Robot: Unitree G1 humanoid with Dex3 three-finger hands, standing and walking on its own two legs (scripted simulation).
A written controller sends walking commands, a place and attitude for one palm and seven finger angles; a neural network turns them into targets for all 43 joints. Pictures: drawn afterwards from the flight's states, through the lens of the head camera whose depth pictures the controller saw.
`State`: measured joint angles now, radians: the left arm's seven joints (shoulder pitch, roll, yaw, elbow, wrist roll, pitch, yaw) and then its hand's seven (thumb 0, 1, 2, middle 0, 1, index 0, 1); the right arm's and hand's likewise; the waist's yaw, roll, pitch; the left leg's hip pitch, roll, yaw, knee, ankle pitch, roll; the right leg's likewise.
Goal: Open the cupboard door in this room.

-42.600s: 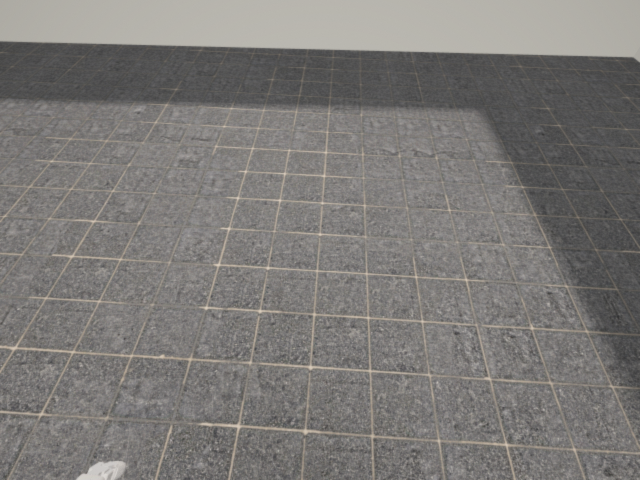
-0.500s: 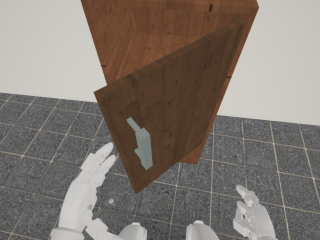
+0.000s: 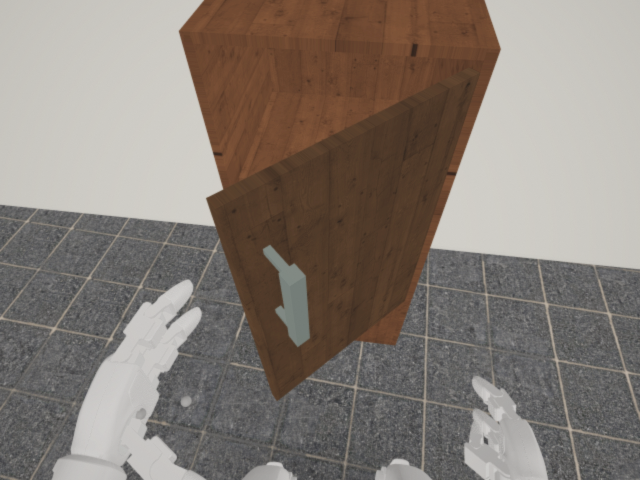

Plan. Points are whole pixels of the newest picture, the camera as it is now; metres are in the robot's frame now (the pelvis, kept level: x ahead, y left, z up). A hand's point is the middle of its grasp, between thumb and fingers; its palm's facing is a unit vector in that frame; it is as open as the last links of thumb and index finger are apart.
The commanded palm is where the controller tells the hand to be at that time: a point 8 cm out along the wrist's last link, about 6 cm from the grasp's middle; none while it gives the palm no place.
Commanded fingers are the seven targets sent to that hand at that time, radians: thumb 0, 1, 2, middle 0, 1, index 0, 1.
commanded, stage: draw the hand back to the body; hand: left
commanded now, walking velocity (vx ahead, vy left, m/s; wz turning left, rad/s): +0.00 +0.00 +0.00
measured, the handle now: (286, 298) +0.33 +0.07 +0.05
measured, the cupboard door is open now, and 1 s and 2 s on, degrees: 46 46 46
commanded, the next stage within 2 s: step back with the hand held close in 1.30 s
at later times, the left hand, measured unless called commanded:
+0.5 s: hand (77, 363) +0.20 +0.22 +0.15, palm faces +0.26 -0.89 -0.38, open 14.1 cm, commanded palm +0.16 +0.27 +0.18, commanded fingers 0.00 0.20 0.60 -0.17 -0.30 -0.17 -0.30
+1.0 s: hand out of the picture +0.22 +0.27 +0.25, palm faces +0.47 -0.77 -0.43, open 8.3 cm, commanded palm +0.17 +0.30 +0.25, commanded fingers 0.00 0.90 0.90 -0.20 -0.30 -0.20 -0.30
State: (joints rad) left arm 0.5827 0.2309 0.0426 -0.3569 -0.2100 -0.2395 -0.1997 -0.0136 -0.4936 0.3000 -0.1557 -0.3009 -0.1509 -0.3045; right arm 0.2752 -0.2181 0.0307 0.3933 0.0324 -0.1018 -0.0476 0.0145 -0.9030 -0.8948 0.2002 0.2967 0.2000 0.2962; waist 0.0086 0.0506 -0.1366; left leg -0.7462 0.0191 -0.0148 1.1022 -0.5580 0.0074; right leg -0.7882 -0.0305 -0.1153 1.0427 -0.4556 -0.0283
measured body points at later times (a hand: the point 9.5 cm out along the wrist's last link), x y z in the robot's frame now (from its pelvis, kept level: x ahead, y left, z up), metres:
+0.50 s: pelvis +0.02 +0.01 +0.06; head +0.02 +0.00 +0.50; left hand +0.18 +0.27 +0.18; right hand +0.21 -0.20 -0.02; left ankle -0.01 +0.11 -0.66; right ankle +0.04 -0.11 -0.66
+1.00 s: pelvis +0.04 +0.00 +0.08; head +0.02 -0.02 +0.53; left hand +0.19 +0.31 +0.27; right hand +0.23 -0.21 +0.00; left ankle -0.01 +0.11 -0.66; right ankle +0.04 -0.11 -0.66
